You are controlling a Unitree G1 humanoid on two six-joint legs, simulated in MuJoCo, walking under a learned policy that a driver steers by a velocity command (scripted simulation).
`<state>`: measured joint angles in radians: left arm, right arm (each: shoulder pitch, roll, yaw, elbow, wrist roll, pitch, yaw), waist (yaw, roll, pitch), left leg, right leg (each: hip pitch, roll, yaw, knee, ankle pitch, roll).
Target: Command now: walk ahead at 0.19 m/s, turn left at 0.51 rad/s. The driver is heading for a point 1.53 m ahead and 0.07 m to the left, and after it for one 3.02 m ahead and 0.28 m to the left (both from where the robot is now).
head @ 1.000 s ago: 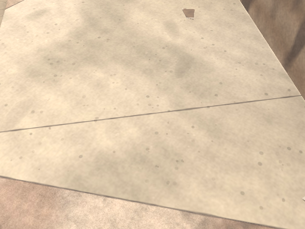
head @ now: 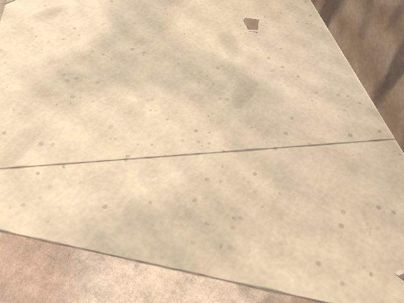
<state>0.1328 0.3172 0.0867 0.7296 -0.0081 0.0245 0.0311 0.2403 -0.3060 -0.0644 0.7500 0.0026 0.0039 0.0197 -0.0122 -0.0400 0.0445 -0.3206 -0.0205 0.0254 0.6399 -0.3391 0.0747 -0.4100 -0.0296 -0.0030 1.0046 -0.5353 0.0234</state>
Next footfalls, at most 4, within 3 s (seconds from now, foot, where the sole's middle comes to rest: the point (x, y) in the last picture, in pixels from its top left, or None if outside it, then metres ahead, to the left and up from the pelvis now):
0.48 right None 0.36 -0.09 -0.76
0.96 left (116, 268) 0.57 0.25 -0.76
1.42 right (180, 199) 0.84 0.05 -0.76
1.90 left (130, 191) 0.87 0.24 -0.76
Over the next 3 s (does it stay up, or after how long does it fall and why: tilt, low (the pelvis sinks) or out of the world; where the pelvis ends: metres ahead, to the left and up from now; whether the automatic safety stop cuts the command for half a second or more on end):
stays up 0.82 0.16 0.01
